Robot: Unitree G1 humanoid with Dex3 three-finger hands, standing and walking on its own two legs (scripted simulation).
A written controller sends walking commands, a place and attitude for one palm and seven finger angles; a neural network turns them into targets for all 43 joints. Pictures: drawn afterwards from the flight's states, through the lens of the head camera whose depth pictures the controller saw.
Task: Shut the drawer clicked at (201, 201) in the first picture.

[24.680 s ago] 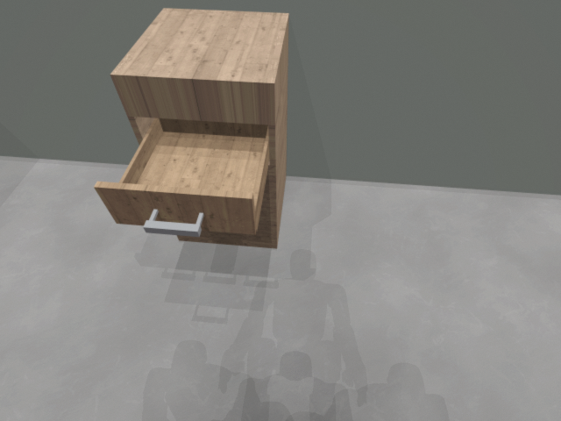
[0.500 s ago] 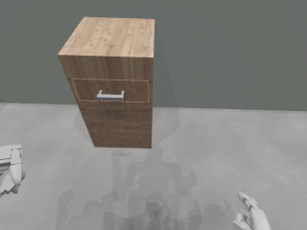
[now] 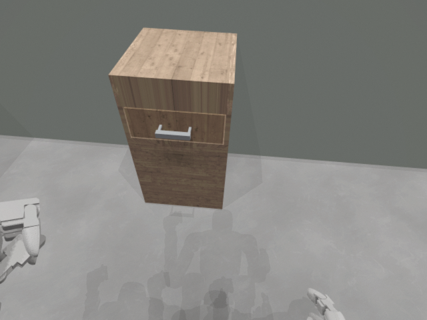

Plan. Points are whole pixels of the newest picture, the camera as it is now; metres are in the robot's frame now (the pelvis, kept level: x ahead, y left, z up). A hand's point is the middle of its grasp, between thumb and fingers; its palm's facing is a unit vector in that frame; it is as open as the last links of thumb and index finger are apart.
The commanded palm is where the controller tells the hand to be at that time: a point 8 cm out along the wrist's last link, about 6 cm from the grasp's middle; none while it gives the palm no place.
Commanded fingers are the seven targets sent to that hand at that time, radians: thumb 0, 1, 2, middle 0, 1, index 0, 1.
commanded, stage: let the arm hang, fingers relaxed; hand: left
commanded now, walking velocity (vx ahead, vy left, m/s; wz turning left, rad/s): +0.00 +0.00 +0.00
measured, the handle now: (174, 131) +0.82 +0.18 -0.19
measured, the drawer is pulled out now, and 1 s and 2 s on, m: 0.00 0.00 0.00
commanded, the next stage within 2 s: look to check the result in 1.14 s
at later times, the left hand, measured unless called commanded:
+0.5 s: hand out of the picture +0.04 +0.20 -0.16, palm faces +0.08 -0.97 -0.23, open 4.1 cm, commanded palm none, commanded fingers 0.00 0.90 0.90 -0.44 -0.56 -0.44 -0.56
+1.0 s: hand out of the picture -0.02 +0.16 -0.16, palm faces +0.08 -0.98 -0.16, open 7.3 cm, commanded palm none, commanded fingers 0.00 0.90 0.90 -0.20 -0.30 -0.20 -0.30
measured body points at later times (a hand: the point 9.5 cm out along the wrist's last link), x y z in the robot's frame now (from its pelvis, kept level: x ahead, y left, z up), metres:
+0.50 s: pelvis +0.00 +0.00 +0.01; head +0.03 +0.01 +0.46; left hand +0.04 +0.25 -0.14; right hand +0.03 -0.23 -0.14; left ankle +0.01 +0.11 -0.73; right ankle +0.01 -0.10 -0.73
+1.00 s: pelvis +0.00 +0.01 +0.01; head +0.01 +0.00 +0.46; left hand -0.02 +0.22 -0.15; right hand -0.02 -0.20 -0.15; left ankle +0.01 +0.11 -0.73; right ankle +0.01 -0.10 -0.73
